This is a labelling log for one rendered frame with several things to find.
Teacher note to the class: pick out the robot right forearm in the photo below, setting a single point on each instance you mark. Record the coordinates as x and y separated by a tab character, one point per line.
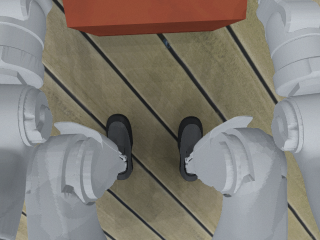
292	32

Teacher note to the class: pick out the left robot shin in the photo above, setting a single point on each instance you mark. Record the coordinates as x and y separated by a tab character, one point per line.
116	164

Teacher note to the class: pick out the robot left forearm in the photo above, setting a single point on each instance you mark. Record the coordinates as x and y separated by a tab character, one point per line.
22	38

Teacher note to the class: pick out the carton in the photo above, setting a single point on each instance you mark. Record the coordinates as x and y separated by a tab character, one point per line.
141	17

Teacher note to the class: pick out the robot right upper arm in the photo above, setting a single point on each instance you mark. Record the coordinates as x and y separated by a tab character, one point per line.
296	128

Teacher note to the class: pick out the robot left foot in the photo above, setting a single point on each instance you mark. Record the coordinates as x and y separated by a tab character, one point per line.
118	130

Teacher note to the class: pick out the robot left upper arm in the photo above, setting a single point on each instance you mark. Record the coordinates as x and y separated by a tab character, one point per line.
25	121

